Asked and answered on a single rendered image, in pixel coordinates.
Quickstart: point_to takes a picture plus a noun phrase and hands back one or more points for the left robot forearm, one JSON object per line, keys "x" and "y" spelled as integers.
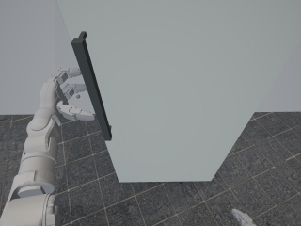
{"x": 36, "y": 174}

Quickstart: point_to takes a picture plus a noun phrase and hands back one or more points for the robot left hand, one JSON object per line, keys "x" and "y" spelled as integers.
{"x": 52, "y": 95}

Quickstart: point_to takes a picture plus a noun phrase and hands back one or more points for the robot right hand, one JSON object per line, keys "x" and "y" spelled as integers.
{"x": 243, "y": 218}

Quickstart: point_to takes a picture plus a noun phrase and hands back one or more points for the left robot upper arm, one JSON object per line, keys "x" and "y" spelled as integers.
{"x": 38, "y": 210}

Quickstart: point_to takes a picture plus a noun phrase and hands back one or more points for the handle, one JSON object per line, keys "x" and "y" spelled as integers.
{"x": 79, "y": 47}

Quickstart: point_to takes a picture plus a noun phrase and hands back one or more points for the fridge door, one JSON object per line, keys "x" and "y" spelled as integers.
{"x": 180, "y": 79}

